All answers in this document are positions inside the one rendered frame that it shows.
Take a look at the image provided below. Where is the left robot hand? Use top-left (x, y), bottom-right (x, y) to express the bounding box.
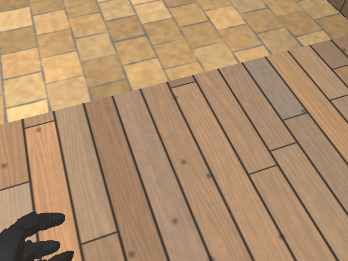
top-left (0, 212), bottom-right (74, 261)

